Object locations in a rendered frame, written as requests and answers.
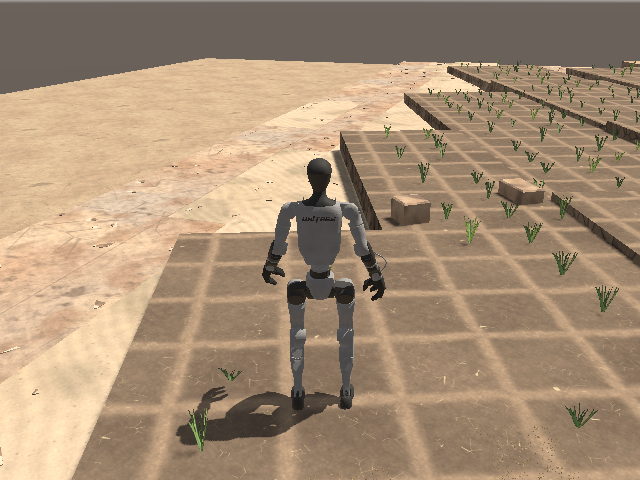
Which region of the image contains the right robot upper arm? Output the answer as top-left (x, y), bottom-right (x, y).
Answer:
top-left (340, 202), bottom-right (370, 257)

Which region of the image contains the right robot forearm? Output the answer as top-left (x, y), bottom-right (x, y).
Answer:
top-left (361, 241), bottom-right (382, 281)

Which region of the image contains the robot left hand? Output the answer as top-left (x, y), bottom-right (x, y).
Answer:
top-left (262, 260), bottom-right (285, 285)

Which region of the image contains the left robot upper arm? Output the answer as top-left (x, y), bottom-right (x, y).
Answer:
top-left (272, 201), bottom-right (299, 256)

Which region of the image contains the robot right hand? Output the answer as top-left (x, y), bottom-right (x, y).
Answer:
top-left (363, 276), bottom-right (386, 301)

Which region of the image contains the right robot thigh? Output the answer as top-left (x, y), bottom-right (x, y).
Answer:
top-left (334, 278), bottom-right (355, 346)

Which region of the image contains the left robot forearm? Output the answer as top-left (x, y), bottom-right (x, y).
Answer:
top-left (265, 240), bottom-right (282, 271)

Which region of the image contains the robot head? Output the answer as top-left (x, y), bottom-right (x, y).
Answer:
top-left (302, 158), bottom-right (336, 207)

